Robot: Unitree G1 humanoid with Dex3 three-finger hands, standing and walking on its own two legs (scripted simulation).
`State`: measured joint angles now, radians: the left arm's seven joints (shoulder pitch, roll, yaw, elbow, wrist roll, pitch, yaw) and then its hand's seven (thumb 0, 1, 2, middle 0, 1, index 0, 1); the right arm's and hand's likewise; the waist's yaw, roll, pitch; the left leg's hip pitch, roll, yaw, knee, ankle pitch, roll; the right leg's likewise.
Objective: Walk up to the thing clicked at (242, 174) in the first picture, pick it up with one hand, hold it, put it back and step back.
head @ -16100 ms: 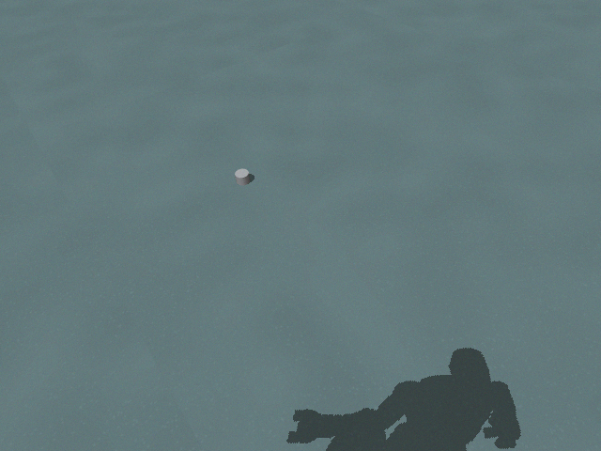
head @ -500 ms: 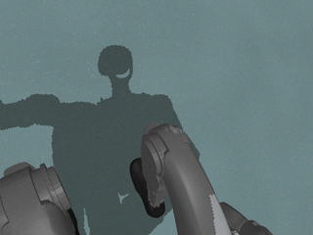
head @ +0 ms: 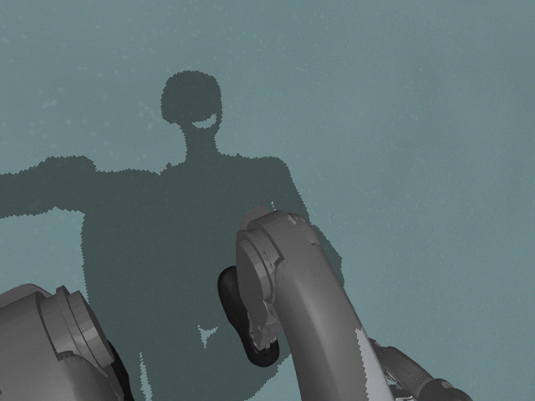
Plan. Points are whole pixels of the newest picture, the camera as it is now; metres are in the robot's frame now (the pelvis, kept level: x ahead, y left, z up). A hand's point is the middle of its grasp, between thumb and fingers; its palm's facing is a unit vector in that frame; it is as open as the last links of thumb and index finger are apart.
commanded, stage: close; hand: left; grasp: from above
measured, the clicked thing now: out of the picture +0.44 +0.35 -0.28
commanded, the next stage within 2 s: settle in 0.16 s
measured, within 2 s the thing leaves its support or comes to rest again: leaves its support in 0.62 s
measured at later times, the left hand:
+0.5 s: hand out of the picture +0.43 +0.33 -0.26, palm faces -0.44 -0.19 -0.88, open 8.6 cm
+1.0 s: hand out of the picture +0.43 +0.35 -0.17, palm faces -0.42 -0.14 -0.90, open 7.7 cm
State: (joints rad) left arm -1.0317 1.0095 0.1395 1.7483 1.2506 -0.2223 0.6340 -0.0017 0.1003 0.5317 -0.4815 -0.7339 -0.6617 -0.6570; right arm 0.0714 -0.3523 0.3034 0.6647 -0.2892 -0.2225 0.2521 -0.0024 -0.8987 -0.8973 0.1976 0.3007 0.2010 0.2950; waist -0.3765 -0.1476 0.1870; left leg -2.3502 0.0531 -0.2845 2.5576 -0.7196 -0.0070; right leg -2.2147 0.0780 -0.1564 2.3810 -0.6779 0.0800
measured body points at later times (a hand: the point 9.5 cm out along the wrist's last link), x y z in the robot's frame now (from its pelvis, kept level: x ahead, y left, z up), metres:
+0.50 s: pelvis +0.00 +0.00 +0.00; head +0.28 +0.14 +0.33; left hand +0.45 +0.34 -0.21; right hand +0.07 -0.25 -0.07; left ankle +0.06 +0.13 -0.27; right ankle +0.11 -0.12 -0.27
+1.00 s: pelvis +0.00 +0.00 +0.01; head +0.24 +0.11 +0.38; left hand +0.45 +0.36 -0.12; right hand +0.11 -0.26 -0.08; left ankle +0.06 +0.13 -0.27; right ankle +0.11 -0.12 -0.27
